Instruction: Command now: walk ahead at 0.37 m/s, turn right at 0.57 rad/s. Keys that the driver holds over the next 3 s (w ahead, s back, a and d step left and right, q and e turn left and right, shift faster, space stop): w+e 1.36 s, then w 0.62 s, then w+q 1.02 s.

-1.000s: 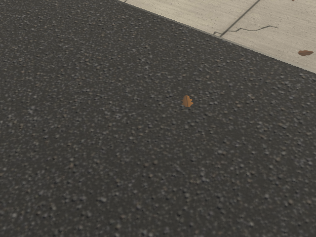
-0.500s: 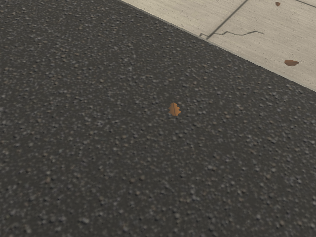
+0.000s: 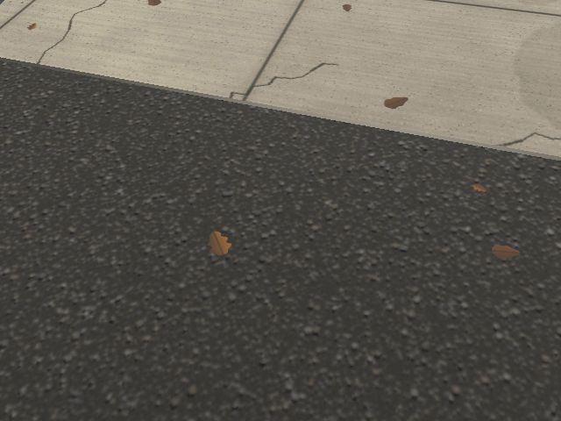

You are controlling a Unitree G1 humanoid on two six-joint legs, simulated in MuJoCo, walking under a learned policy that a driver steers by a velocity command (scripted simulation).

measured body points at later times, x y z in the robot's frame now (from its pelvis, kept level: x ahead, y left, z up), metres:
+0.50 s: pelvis +0.20 +0.03 +0.00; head +0.23 +0.05 +0.45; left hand +0.44 +0.24 -0.11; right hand +0.14 -0.24 -0.11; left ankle +0.16 +0.15 -0.75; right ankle +0.23 -0.12 -0.67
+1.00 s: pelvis +0.44 -0.12 +0.00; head +0.47 -0.15 +0.44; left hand +0.63 +0.10 -0.12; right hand +0.43 -0.42 -0.11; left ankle +0.64 -0.03 -0.67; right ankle +0.39 -0.13 -0.75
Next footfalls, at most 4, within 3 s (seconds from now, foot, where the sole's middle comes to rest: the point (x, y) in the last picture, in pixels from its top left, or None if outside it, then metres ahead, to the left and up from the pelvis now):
0.22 left None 0.20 0.14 -0.78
0.70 right None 0.43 -0.15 -0.78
1.24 left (391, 314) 0.78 -0.21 -0.78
1.74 right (520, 323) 0.76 -0.54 -0.78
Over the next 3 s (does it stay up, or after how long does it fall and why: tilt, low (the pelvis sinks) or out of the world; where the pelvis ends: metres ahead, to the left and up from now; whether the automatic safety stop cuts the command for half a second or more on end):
stays up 1.20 -0.88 0.00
